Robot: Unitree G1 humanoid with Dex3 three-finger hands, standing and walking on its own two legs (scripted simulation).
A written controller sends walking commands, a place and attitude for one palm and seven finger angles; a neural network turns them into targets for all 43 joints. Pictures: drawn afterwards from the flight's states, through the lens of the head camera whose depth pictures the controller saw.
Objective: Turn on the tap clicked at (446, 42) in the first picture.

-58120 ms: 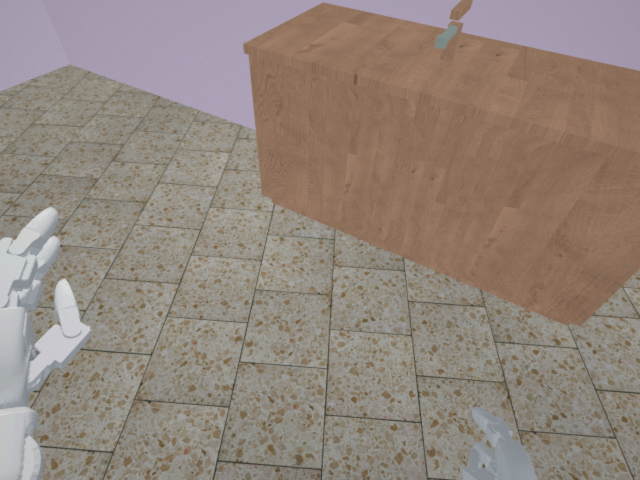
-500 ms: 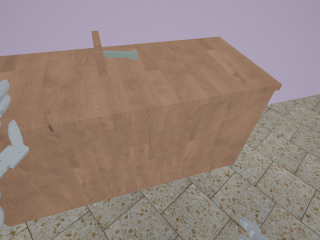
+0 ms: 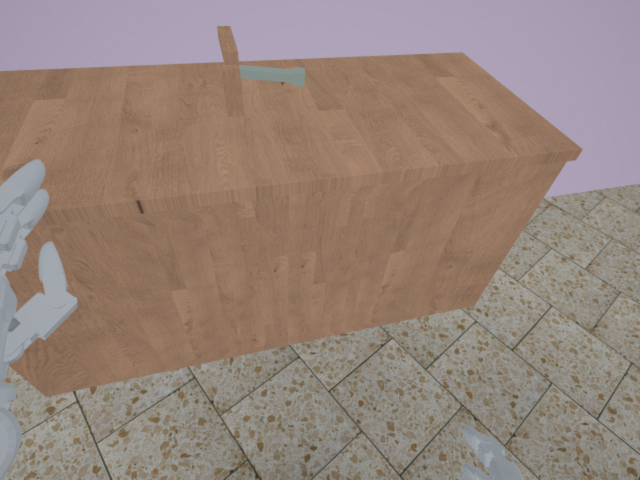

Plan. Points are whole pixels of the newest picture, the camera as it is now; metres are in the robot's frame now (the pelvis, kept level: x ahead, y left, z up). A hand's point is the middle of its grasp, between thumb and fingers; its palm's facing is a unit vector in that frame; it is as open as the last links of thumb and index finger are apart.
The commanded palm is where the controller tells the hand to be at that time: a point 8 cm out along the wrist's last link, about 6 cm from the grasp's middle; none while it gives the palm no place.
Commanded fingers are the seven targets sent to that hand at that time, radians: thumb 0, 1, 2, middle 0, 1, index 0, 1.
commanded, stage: stop stepping back and stand still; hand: left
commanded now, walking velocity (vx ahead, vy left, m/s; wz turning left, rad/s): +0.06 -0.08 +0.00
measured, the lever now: (298, 76) +0.85 +0.05 +0.11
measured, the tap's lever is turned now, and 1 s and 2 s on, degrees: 71 71 71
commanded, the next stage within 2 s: stand and check the lever's angle in 0.42 s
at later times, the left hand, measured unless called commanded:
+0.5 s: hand out of the picture +0.17 +0.26 +0.20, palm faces +0.31 -0.87 -0.38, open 7.4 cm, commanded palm +0.12 +0.31 +0.21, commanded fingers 0.00 0.90 0.90 -0.20 -0.30 -0.20 -0.30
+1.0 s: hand out of the picture +0.13 +0.30 +0.19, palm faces +0.41 -0.84 -0.35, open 7.4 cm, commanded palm +0.09 +0.34 +0.21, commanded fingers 0.00 0.90 0.90 -0.20 -0.30 -0.20 -0.30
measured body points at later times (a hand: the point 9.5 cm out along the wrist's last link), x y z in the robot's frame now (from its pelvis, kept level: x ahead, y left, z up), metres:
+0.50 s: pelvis -0.04 +0.03 +0.02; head -0.05 +0.05 +0.47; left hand +0.15 +0.30 +0.22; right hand +0.09 -0.20 -0.07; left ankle -0.08 +0.14 -0.67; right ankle +0.00 -0.06 -0.70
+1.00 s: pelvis -0.07 +0.05 +0.04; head -0.09 +0.06 +0.49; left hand +0.10 +0.34 +0.21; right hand +0.09 -0.18 -0.04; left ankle -0.07 +0.16 -0.70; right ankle -0.02 -0.05 -0.70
